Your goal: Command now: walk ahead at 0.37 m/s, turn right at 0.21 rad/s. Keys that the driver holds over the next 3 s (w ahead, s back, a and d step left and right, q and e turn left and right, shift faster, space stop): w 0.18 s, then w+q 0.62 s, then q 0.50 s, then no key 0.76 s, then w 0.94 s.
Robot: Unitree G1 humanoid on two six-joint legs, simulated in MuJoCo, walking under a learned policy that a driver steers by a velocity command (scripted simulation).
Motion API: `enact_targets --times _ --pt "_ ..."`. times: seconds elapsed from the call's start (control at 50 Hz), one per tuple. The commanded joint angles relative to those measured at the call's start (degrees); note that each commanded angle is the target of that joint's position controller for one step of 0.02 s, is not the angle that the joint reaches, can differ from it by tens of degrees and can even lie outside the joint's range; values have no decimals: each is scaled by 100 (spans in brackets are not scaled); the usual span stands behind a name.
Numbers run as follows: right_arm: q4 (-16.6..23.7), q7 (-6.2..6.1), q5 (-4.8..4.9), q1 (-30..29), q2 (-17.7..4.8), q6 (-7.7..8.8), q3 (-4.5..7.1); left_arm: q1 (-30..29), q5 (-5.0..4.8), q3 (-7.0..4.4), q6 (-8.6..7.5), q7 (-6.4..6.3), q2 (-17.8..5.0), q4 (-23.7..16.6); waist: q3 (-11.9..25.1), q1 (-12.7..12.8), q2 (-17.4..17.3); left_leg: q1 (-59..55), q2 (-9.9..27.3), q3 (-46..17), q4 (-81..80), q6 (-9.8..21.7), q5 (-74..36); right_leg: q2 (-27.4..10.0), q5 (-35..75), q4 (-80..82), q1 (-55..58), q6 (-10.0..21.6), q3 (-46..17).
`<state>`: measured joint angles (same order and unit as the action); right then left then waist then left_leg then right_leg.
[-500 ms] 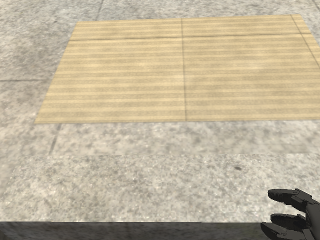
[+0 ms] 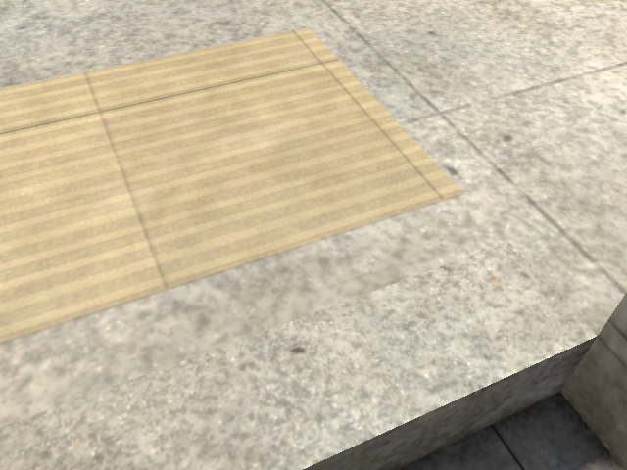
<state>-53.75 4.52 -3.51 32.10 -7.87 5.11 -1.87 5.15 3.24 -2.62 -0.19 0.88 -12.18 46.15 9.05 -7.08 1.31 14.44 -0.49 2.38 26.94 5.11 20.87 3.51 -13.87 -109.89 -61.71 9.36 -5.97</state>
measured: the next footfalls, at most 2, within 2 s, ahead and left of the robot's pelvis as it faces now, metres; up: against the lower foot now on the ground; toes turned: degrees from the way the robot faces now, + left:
right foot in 0.26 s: +0.31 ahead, -0.21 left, +0.19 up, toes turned -9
left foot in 0.80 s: +0.54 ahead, +0.02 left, +0.39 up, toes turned +15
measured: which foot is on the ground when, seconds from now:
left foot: down 0.00-0.26, up 0.28-0.78, down 0.80-1.00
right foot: up 0.00-0.24, down 0.26-0.86, up 0.88-1.00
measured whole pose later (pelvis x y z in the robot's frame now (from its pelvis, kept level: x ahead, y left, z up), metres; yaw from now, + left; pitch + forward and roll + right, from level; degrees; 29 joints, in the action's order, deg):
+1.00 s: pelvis +0.50 -0.07 +0.31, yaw +21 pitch +9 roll +3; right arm -55.5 2.8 -1.3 12.7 -12.6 3.8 1.1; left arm 12.0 3.9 -2.2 -4.8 4.0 -16.5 52.1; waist 7.8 -2.1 2.0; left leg 42.8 -8.7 1.7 61.6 4.5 27.6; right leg 3.2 -9.4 -104.6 -40.3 2.4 -11.0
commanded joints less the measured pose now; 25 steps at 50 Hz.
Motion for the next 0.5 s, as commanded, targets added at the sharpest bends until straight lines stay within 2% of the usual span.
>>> enact_targets --times 0.02,0.04,0.06,0.08,0.1,0.12,0.14,0.16,0.18,0.2,0.22,0.24,0.26,0.28,0.3,0.32,0.34,0.36,0.38,0.4,0.42,0.44,0.46,0.48,0.5 --pt "-332 120 -237 533 -255 49 -47 -1130 -95 230 -95 31 56 -649 -975 19 -698 -1951 1969 -2225 -1481 1475 -257 -399 -149 -1280 -3403 458 -313" --pt "-620 131 -299 762 -187 47 -75 -1355 -109 331 -71 28 165 -775 -1028 -13 -885 -2171 2110 -2210 -1544 1462 -620 -525 -692 -1866 -3912 595 -364" --pt "-893 125 -404 937 -108 32 -74 -1493 -179 480 -61 19 338 -919 -1200 -15 -829 -2445 2249 -2210 -1632 1425 -720 -590 -1203 -2439 -4661 706 -475" --pt "-1051 54 -495 862 -34 63 -62 -1825 -269 614 -66 64 496 -1168 -1189 12 -517 -2493 2286 -1826 -1806 1197 -596 -801 -1496 -2298 -4967 885 -386" --pt "-1214 -3 -540 768 58 94 -83 -2170 -258 722 -17 79 575 -1382 -1094 124 -398 -2260 2158 -1455 -1995 965 -542 -1103 -1397 -1582 -4838 1022 -73" --pt "-1220 42 -447 505 -96 131 -40 -2707 -185 688 42 127 305 -1645 -1014 271 -66 -1389 1723 -910 -2354 779 -305 -1420 -996 180 -3892 1051 685" --pt "-1439 88 -435 1052 -25 114 -74 -3411 -133 691 158 172 164 -1926 -801 124 -375 -187 1560 -797 -2579 684 -421 -1629 -232 870 -2693 1036 929" --pt "-1301 267 -109 576 -125 85 -43 -4069 -23 861 351 336 443 -2230 -835 382 -762 1918 1568 -476 -3496 813 -562 -1424 -1208 1802 -266 705 1279" --pt "-1425 383 63 870 -361 95 -7 -3957 -41 952 483 499 648 -2034 -683 407 -1408 2337 1721 -430 -3526 1212 -2080 -1032 -1283 1450 936 350 1907" --pt "-1410 452 105 1075 -851 199 69 -3253 -147 876 469 578 559 -1779 -431 794 -1793 1870 1728 -283 -3045 1147 -5213 -593 -948 1353 1688 343 1970" --pt "-735 -380 767 85 -1001 333 376 -230 -432 573 250 123 647 -910 -351 1274 -764 164 1430 492 -1850 636 -8035 -432 -1824 2574 2558 233 2154" --pt "-776 -613 896 394 -1520 455 463 566 -654 514 76 -87 594 -554 221 1608 -963 -171 1494 81 -500 389 -9588 27 -1887 3708 3834 112 1814" --pt "-1094 217 -260 391 -1496 368 357 -148 -5 402 223 282 -427 -704 1243 1866 -1535 541 1761 -455 62 487 -9905 -21 250 4383 4945 300 1154" --pt "-800 559 -397 179 -1028 271 430 1543 -42 241 219 313 -801 -221 1947 2147 -44 2341 819 -846 2521 429 -6400 -1236 662 6180 6948 1015 -1639" --pt "-772 647 -101 603 -437 219 454 2819 32 -61 242 355 -1440 316 2481 1945 1098 2662 -138 -1804 5575 401 -2847 -2486 -561 8521 6377 1045 -4722" --pt "-916 675 287 301 -339 221 605 2412 17 -105 57 409 -1446 527 784 1727 1197 3584 -263 -2365 8301 277 -3069 -2520 -2097 9080 4784 685 -4691" --pt "-836 528 278 -74 -93 252 546 1459 -257 -26 -135 408 -1172 608 101 1294 1125 4220 -203 -2051 9604 256 -2959 -2401 -2653 8825 3875 722 -3714" --pt "-617 367 208 -517 15 204 455 786 -429 99 -338 394 -606 794 -29 851 242 4695 -52 -1770 10139 445 -2775 -2326 -2553 8519 3753 681 -2950" --pt "-527 216 187 -717 162 137 375 234 -335 291 -353 405 44 798 41 610 -559 4722 107 -1846 10036 639 -2882 -2396 -2080 8368 3496 515 -2407" --pt "-452 127 158 -804 209 -21 304 -159 12 442 -368 472 495 865 47 243 -819 4712 355 -1772 9541 770 -3237 -2328 -1474 8423 3229 192 -1677" --pt "-285 77 224 -1246 196 -90 346 -107 -39 469 -441 471 707 904 -215 251 -770 4839 386 -1671 9759 947 -2945 -2388 -980 8687 3133 233 -1345" --pt "-151 78 311 -1509 247 -164 329 -163 -32 417 -510 394 676 992 -523 105 -499 5136 354 -1622 9703 1118 -2326 -2151 -952 8877 3043 160 -683" --pt "-176 71 382 -1568 243 -245 316 -137 52 445 -499 333 744 1014 -612 141 -297 5319 333 -1645 9907 1170 -2195 -2115 -997 9076 2962 185 -353" --pt "-66 115 439 -1876 298 -285 258 224 168 412 -464 289 578 1205 -797 294 192 5987 85 -1383 11183 1295 -1512 -2068 -862 9335 3308 339 -156" --pt "34 127 411 -2082 309 -265 207 405 231 428 -479 277 611 1398 -936 264 61 6557 -52 -1417 11448 1480 -1457 -1949 -1065 9385 3523 232 167"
